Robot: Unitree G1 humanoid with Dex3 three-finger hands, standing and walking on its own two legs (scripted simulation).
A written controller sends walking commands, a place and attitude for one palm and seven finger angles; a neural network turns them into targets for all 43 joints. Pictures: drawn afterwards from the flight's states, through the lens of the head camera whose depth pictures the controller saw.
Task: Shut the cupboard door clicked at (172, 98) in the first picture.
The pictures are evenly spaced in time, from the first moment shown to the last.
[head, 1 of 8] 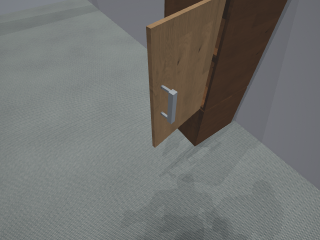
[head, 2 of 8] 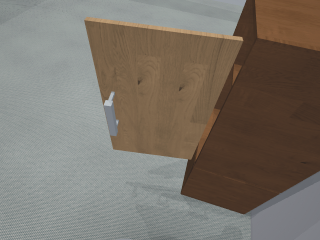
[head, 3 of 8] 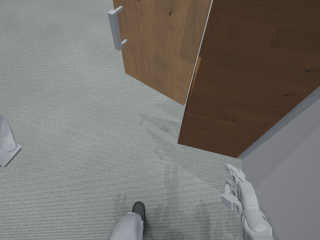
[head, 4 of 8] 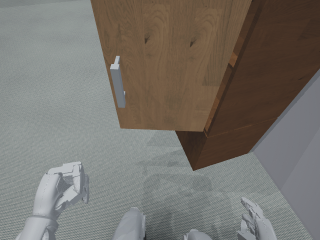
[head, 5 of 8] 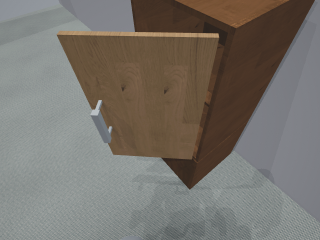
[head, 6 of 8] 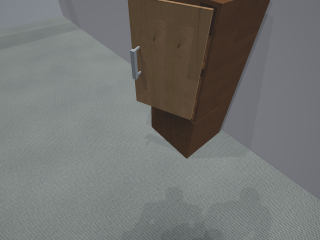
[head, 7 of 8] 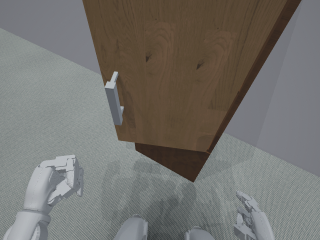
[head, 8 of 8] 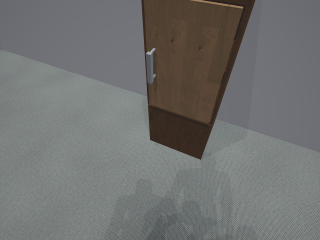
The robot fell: no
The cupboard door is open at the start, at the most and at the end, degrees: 100 100 0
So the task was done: yes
